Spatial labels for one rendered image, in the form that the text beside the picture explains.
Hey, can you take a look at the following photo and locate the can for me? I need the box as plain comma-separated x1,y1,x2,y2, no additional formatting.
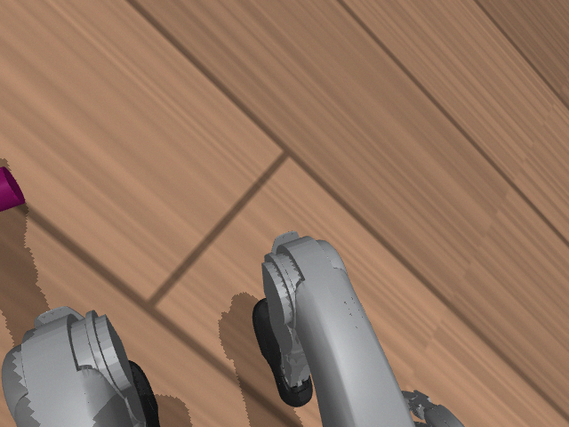
0,166,25,212

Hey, can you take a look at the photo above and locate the right robot foot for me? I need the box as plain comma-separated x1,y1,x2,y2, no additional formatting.
252,298,313,407

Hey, can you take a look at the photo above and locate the right robot hand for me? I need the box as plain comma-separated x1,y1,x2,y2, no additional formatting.
401,390,465,427

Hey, can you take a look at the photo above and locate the left robot foot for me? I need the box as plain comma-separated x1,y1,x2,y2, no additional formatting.
128,360,160,427

